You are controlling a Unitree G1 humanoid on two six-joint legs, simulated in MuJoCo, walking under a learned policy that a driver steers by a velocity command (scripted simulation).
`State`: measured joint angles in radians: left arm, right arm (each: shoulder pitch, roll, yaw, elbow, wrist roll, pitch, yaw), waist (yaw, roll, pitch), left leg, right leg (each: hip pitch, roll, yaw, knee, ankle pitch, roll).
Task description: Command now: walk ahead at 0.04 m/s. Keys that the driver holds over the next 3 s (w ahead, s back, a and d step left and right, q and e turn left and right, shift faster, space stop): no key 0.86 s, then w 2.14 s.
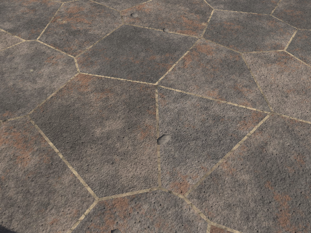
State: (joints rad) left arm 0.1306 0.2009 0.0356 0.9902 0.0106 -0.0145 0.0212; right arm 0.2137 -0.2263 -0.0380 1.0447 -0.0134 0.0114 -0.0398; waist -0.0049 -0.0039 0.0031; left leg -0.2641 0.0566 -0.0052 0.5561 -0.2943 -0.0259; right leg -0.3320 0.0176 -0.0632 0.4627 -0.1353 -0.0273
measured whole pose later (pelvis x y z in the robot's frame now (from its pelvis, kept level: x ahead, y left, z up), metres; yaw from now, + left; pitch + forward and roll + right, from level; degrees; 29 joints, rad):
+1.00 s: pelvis +0.05 +0.01 +0.00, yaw -1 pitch -1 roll +0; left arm 0.21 0.21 0.05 1.13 -0.01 -0.01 0.03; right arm 0.33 -0.20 -0.04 1.10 0.02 -0.02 -0.04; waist -0.01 0.01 0.00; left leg -0.16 0.02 0.02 0.55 -0.40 0.02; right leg -0.30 -0.01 -0.03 0.63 -0.40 -0.03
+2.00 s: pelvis +0.53 +0.04 +0.01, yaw +0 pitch +2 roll +2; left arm 0.07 0.25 0.07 0.91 -0.01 -0.08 0.00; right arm 0.37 -0.23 -0.05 1.03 0.01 -0.10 0.00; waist -0.07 -0.04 -0.01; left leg -0.02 -0.07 0.06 0.20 -0.22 0.06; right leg -0.70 -0.14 0.03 0.67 0.09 -0.01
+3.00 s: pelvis +1.11 +0.05 +0.01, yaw +0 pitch +1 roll +1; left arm 0.13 0.27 0.08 0.91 -0.01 -0.07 0.01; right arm 0.33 -0.22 -0.06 1.00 0.00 -0.10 0.01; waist -0.05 -0.04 0.00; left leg -0.12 -0.06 0.06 0.26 -0.16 0.08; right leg -0.69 -0.14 0.04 0.91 -0.09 -0.02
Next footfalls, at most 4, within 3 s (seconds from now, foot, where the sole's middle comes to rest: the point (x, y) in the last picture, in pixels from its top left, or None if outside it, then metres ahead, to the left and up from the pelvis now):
1.60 left None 0.50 0.13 -0.77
2.16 right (181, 171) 0.82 -0.11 -0.77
2.70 left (134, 122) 1.14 0.13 -0.77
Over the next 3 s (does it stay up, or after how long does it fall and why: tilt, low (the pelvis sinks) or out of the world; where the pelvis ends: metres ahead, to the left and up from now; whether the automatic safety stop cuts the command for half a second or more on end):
stays up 1.11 0.05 0.01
